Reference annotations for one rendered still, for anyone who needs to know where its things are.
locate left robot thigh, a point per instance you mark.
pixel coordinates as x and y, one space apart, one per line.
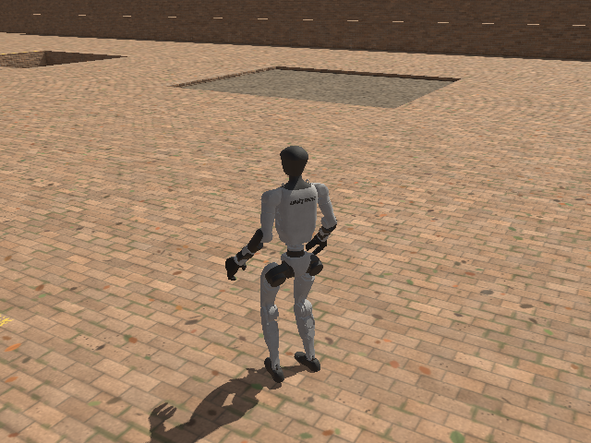
272 276

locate robot left upper arm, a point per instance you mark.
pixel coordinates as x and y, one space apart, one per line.
269 200

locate right robot forearm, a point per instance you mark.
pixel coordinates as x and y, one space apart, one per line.
324 233

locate left robot hand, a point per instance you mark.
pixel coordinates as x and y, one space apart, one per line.
232 268

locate robot left shin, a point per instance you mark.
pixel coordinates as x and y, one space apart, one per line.
271 337

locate right robot hand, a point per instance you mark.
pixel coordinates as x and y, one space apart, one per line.
316 241

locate left robot forearm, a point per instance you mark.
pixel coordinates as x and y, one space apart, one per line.
250 249

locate robot right upper arm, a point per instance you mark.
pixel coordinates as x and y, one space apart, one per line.
325 205

